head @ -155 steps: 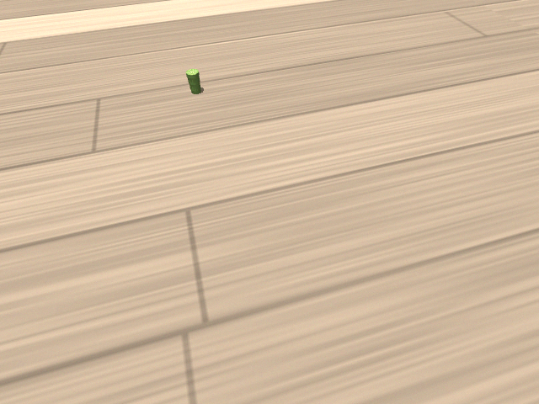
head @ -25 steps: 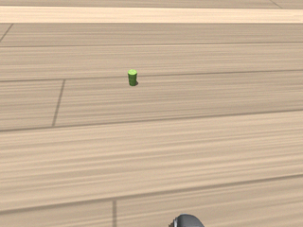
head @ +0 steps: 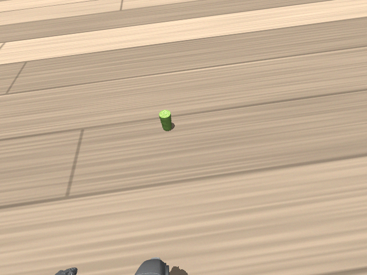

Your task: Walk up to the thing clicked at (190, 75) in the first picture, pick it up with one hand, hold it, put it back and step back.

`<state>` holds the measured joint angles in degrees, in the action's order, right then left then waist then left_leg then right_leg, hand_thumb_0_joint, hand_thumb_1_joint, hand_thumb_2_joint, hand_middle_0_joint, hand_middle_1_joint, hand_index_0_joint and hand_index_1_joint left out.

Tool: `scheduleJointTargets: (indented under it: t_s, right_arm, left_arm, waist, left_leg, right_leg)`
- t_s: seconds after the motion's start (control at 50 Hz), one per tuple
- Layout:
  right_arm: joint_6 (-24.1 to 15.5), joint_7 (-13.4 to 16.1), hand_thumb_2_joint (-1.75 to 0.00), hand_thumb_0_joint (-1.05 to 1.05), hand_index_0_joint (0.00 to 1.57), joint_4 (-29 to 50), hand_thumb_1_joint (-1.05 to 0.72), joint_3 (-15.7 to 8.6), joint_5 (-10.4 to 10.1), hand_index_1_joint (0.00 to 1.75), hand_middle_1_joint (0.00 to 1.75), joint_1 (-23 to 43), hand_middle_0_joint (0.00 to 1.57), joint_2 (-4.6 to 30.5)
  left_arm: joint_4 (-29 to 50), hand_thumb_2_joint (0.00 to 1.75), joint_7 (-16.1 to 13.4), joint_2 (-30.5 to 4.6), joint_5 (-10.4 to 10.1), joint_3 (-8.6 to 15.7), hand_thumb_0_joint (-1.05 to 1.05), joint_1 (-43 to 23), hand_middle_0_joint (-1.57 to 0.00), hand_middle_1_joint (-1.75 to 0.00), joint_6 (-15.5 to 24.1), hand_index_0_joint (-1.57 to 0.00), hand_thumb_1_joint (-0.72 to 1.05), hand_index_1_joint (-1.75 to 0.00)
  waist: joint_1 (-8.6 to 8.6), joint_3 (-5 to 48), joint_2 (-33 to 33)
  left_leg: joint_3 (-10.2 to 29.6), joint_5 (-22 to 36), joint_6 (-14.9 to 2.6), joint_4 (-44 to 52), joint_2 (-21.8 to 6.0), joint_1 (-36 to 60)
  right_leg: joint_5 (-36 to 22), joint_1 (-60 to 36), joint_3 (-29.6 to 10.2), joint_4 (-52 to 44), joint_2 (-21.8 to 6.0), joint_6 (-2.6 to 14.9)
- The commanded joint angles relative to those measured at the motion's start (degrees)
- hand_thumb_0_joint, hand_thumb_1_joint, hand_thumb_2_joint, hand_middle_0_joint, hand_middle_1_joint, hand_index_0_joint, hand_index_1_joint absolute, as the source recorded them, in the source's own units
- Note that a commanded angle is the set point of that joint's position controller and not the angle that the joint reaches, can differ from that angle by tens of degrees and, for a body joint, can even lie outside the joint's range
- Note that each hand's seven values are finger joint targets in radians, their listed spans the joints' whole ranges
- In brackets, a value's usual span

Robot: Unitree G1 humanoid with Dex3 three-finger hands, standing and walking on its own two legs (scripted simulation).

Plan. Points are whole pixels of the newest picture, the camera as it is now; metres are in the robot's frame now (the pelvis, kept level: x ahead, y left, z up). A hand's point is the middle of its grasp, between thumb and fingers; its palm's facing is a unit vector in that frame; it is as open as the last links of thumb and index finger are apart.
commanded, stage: walk up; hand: left
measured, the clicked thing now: (166, 121) +1.22 +0.23 -0.70
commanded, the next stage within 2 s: none
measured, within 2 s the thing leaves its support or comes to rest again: neither
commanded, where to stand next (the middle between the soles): +0.86 +0.01 m, yaw +1 degrees
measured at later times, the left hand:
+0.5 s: hand (89, 225) +0.27 +0.31 -0.15, palm faces -0.05 -0.94 -0.33, open 7.4 cm
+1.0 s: hand (119, 158) +0.48 +0.26 -0.13, palm faces +0.01 -0.92 -0.40, open 7.4 cm
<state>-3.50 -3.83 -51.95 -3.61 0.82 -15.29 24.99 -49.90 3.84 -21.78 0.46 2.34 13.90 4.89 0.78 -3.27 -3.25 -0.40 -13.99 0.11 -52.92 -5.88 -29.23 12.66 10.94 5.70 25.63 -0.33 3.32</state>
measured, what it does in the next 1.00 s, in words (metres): walks ahead: left foot, then right foot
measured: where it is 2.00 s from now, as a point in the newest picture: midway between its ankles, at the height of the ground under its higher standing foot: (198, 177)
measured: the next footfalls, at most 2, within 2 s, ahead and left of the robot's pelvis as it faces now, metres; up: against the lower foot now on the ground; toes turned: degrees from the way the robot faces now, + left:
left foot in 0.22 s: +0.28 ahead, +0.15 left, +0.00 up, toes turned +7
right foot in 0.68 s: +0.48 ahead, -0.14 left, +0.00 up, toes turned -5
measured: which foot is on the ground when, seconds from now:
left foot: up 0.00-0.20, down 0.22-0.70, up 0.72-1.00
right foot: down 0.00-0.26, up 0.28-0.66, down 0.68-1.00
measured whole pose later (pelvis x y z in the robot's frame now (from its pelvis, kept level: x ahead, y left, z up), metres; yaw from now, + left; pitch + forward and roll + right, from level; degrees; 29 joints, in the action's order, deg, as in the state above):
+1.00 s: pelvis +0.44 -0.02 +0.00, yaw +1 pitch -2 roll +0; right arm -2.3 -4.4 -52.1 -3.6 1.2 -15.5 24.2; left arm -49.0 3.1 -23.0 1.0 2.3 17.5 4.8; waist 2.0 -4.0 -2.7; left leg -1.4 -13.6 0.1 -42.2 -5.1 -28.0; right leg 15.4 9.9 6.3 27.4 -2.3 1.5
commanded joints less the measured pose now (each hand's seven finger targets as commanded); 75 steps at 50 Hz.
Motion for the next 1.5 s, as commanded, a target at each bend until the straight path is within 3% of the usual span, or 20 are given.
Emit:
scheduleJointTargets:
  t_s: [0.0,0.12,0.18,0.2,0.24,0.34,0.46,0.64,0.66,0.68,0.7,0.8,0.98,1.08,1.1,1.12,1.14,1.22,1.42,1.48]
  right_arm:
    - [-0.7,-0.7,-0.9,0.0,0.2,4.7,-0.9,-2.8,0.6,0.3,0.3,3.2,0.2,9.0]
    - [-1.5,-0.8,-0.9,0.0,0.2,5.7,-0.9,-3.1,0.3,0.3,0.3,7.7,0.2,8.4]
    - [-2.0,-0.1,-0.9,0.0,0.2,3.4,-0.9,-3.9,0.8,0.3,0.3,-0.8,0.2,10.4]
    - [-2.4,0.6,-0.9,0.0,0.2,1.9,-0.9,-5.0,1.8,0.3,0.3,-7.7,0.2,13.5]
    - [-2.4,1.6,-0.9,0.0,0.2,3.7,-0.9,-7.0,0.1,0.3,0.3,-11.6,0.2,19.9]
    - [-2.6,2.1,-0.9,0.0,0.2,6.2,-0.9,-3.6,-1.6,0.3,0.3,0.4,0.2,12.8]
    - [-3.2,1.6,-0.9,0.0,0.2,6.9,-0.9,-4.3,-0.7,0.3,0.3,-0.8,0.2,14.2]
    - [-2.0,1.8,-0.9,0.0,0.2,7.5,-0.9,-2.8,-0.5,0.3,0.3,-1.1,0.2,11.3]
    - [-2.0,1.8,-0.9,0.0,0.2,7.5,-0.9,-1.5,-0.6,0.3,0.3,-3.8,0.2,7.6]
    - [-2.0,1.7,-0.9,0.0,0.2,8.6,-0.9,-1.2,-1.3,0.3,0.3,-4.3,0.2,7.5]
    - [-1.1,2.6,-0.9,0.0,0.2,7.0,-0.9,-2.4,-0.5,0.3,0.3,-0.7,0.2,12.1]
    - [-0.2,1.2,-0.9,0.0,0.2,2.2,-0.9,-2.3,-0.9,0.3,0.3,-5.6,0.2,10.4]
    - [-0.7,-0.5,-0.9,0.0,0.2,4.9,-0.9,-3.0,0.4,0.3,0.3,2.9,0.2,8.9]
    - [-1.8,0.6,-0.9,0.0,0.2,2.1,-0.9,-4.2,0.6,0.3,0.3,-6.1,0.2,11.2]
    - [-2.3,1.3,-0.9,0.0,0.2,1.5,-0.9,-5.4,1.0,0.3,0.3,-11.8,0.2,15.4]
    - [-2.6,1.7,-0.9,0.0,0.2,3.2,-0.9,-6.4,0.4,0.3,0.3,-13.1,0.2,19.8]
    - [-2.2,1.7,-0.9,0.0,0.2,3.4,-0.9,-6.4,-1.1,0.3,0.3,-11.8,0.2,19.3]
    - [-2.3,2.5,-0.9,0.0,0.2,5.5,-0.9,-3.6,-1.1,0.3,0.3,-3.6,0.2,13.1]
    - [-1.8,1.6,-0.9,0.0,0.2,8.0,-0.9,-4.0,-0.4,0.3,0.3,-1.3,0.2,14.6]
    - [-0.9,1.6,-0.9,0.0,0.2,8.9,-0.9,-3.0,-0.5,0.3,0.3,-0.3,0.2,12.5]
  left_arm:
    - [4.2,0.9,-0.9,-17.1,0.1,5.5,0.0,1.3,-0.2,-0.3,1.7,-0.2,0.9,-0.3]
    - [4.0,0.9,-1.0,-17.8,0.0,5.2,0.0,3.5,-0.2,-0.3,1.2,-0.2,0.9,-0.3]
    - [4.3,0.9,-1.6,-17.1,-0.2,4.3,0.0,3.1,-0.2,-0.3,0.7,-0.2,0.9,-0.3]
    - [4.5,0.9,-1.9,-14.1,-0.8,3.1,0.0,6.1,-0.2,-0.3,0.5,-0.2,0.9,-0.3]
    - [4.3,0.9,-2.8,-14.9,-1.7,3.1,0.0,8.1,-0.2,-0.3,-0.1,-0.2,0.9,-0.3]
    - [0.1,0.9,-1.4,-15.0,-1.0,2.9,0.0,10.2,-0.2,-0.3,-1.0,-0.2,0.9,-0.3]
    - [1.7,0.9,0.6,-13.3,0.5,3.4,0.0,2.6,-0.2,-0.3,-1.4,-0.2,0.9,-0.3]
    - [-1.4,0.9,-0.2,-15.0,0.5,5.3,0.0,6.7,-0.2,-0.3,0.6,-0.2,0.9,-0.3]
    - [-2.4,0.9,-1.2,-18.5,0.8,6.7,0.0,13.3,-0.2,-0.3,1.2,-0.2,0.9,-0.3]
    - [-1.1,0.9,-1.7,-24.6,0.4,7.6,0.0,14.5,-0.2,-0.3,1.5,-0.2,0.9,-0.3]
    - [-0.5,0.9,-1.8,-23.9,-0.4,6.9,0.0,12.1,-0.2,-0.3,1.2,-0.2,0.9,-0.3]
    - [2.6,0.9,-2.3,-16.4,-0.6,4.6,0.0,2.6,-0.2,-0.3,1.2,-0.2,0.9,-0.3]
    - [4.8,0.9,-1.8,-17.7,0.1,4.9,0.0,3.8,-0.2,-0.3,1.1,-0.2,0.9,-0.3]
    - [5.3,0.9,-1.9,-15.4,0.1,3.2,0.0,2.9,-0.2,-0.3,0.4,-0.2,0.9,-0.3]
    - [5.9,0.9,-2.0,-11.9,-0.3,2.1,0.0,5.3,-0.2,-0.3,0.4,-0.2,0.9,-0.3]
    - [5.7,0.9,-2.1,-10.9,-1.0,2.1,0.0,6.0,-0.2,-0.3,0.1,-0.2,0.9,-0.3]
    - [4.5,0.9,-3.1,-15.9,-0.4,2.9,0.0,3.2,-0.2,-0.3,-0.4,-0.2,0.9,-0.3]
    - [1.2,0.9,-2.4,-14.6,-1.0,2.7,0.0,7.4,-0.2,-0.3,-0.8,-0.2,0.9,-0.3]
    - [1.9,0.9,-0.2,-12.6,0.1,3.5,0.0,1.2,-0.2,-0.3,-0.6,-0.2,0.9,-0.3]
    - [-0.3,0.9,-1.1,-13.7,0.4,4.4,0.0,6.9,-0.2,-0.3,0.5,-0.2,0.9,-0.3]
  waist:
    - [1.84,-2.0,10.3]
    - [2.2,-0.5,8.4]
    - [-2.86,3.0,2.8]
    - [-5.56,8.0,-4.4]
    - [-6.99,14.4,-8.7]
    - [-0.24,-0.3,-4.7]
    - [-2.25,-2.0,-4.9]
    - [3.31,4.8,5.0]
    - [6.25,8.3,16.8]
    - [6.08,8.9,23.5]
    - [6.07,5.6,14.9]
    - [0.15,1.1,13.3]
    - [2.07,-0.5,10.3]
    - [-4.51,3.0,2.6]
    - [-6.81,7.1,-9.9]
    - [-6.85,6.8,-14.9]
    - [-6.34,4.3,-5.5]
    - [-1.04,0.3,-4.2]
    - [-1.9,-1.7,-5.8]
    - [1.95,2.0,0.6]
  left_leg:
    - [-0.5,4.9,0.94,11.6,-1.9,-2.6]
    - [-2.5,8.6,-0.93,20.2,0.3,6.3]
    - [-4.3,4.1,-3.34,25.1,3.9,21.0]
    - [1.4,-1.8,-6.55,27.6,0.6,32.8]
    - [37.7,-5.0,-17.1,35.4,-20.4,43.9]
    - [8.4,-1.1,-9.61,40.1,-9.5,17.5]
    - [5.8,-7.5,-13.11,43.0,-9.8,18.9]
    - [-2.0,5.2,-7.54,17.4,-4.0,10.6]
    - [-5.4,0.2,-5.47,0.3,0.6,4.9]
    - [-4.5,-14.9,-2.41,-11.9,8.3,-9.0]
    - [2.3,-16.1,-2.24,-16.2,4.4,-9.7]
    - [2.6,-4.6,-1.5,-6.1,0.9,-1.3]
    - [-2.1,4.2,-0.17,16.6,0.8,4.5]
    - [-4.2,-0.8,-2.87,22.1,4.7,25.3]
    - [10.8,-10.1,-6.85,29.6,-4.1,34.0]
    - [37.1,-11.8,-12.95,38.6,-17.5,38.5]
    - [37.6,-9.5,-16.39,37.9,-19.3,31.9]
    - [12.3,7.6,-12.09,35.7,-11.0,20.8]
    - [5.3,-7.5,-12.0,36.6,-8.2,13.4]
    - [2.5,-4.4,-9.31,24.9,-6.0,9.4]
  right_leg:
    - [8.2,0.6,-11.0,-15.8,-13.7,8.18]
    - [-1.0,-1.5,-8.5,-10.1,-14.0,7.4]
    - [-16.8,0.9,-4.7,5.8,-11.1,5.19]
    - [-16.3,7.8,-1.5,21.4,-7.0,2.92]
    - [17.2,27.3,-6.8,42.9,1.6,-0.23]
    - [5.4,18.9,-9.2,35.2,-5.4,-1.75]
    - [0.0,21.4,-5.6,20.7,-8.0,-3.95]
    - [-0.6,-8.6,-1.2,4.3,-2.0,-1.07]
    - [10.9,-15.0,-12.8,-2.3,-9.9,0.45]
    - [14.9,-20.6,-41.9,-12.8,-24.5,7.23]
    - [15.3,-14.5,-43.8,-12.4,-26.5,10.74]
    - [-0.9,-0.9,-14.5,-10.8,-14.8,8.24]
    - [9.5,2.2,-9.5,-10.4,-14.7,8.44]
    - [-2.6,10.7,-4.4,8.6,-11.4,4.96]
    - [-5.1,17.3,-0.3,28.4,-6.4,1.65]
    - [16.2,30.1,-1.0,38.1,2.7,-1.04]
    - [18.4,29.2,-8.6,42.6,-1.2,-0.27]
    - [8.6,22.0,-9.4,35.3,-5.9,-1.05]
    - [-1.3,11.7,-2.6,11.6,-4.4,-2.71]
    - [-2.1,-2.6,-1.6,5.8,-1.6,-2.19]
